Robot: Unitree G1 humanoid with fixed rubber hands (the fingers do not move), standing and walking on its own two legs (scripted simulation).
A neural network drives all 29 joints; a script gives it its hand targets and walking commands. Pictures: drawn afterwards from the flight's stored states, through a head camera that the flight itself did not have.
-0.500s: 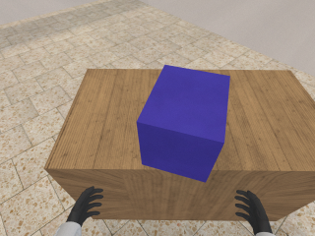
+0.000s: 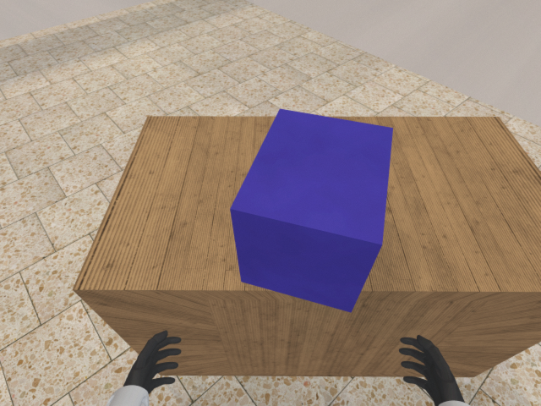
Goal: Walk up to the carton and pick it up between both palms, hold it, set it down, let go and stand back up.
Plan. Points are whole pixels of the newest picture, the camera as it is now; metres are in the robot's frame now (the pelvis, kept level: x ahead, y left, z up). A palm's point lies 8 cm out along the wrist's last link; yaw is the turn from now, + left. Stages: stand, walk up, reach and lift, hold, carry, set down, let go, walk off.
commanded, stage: set down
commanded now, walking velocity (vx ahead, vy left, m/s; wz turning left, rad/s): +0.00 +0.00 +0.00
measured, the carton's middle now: (314, 207) +0.45 -0.04 -0.01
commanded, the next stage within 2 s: let go in 0.02 s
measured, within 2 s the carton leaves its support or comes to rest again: neither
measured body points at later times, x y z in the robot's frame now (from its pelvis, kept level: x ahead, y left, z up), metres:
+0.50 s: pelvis +0.00 -0.01 +0.00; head +0.01 +0.00 +0.45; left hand +0.16 +0.22 -0.09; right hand +0.17 -0.23 -0.09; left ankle -0.01 +0.12 -0.75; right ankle +0.00 -0.11 -0.75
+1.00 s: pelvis +0.00 +0.00 +0.00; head -0.01 +0.00 +0.45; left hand +0.09 +0.31 -0.11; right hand +0.10 -0.30 -0.12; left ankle -0.01 +0.12 -0.75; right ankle +0.00 -0.11 -0.75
